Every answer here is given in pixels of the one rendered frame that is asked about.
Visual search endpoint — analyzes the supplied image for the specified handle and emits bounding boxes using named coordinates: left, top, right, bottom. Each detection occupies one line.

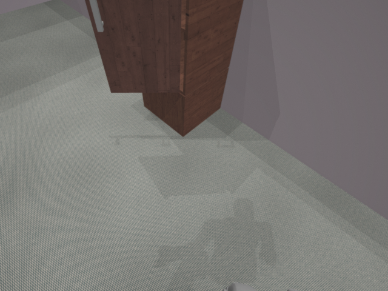
left=89, top=0, right=104, bottom=32

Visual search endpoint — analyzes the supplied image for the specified cupboard door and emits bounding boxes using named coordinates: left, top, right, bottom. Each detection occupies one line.
left=85, top=0, right=182, bottom=93

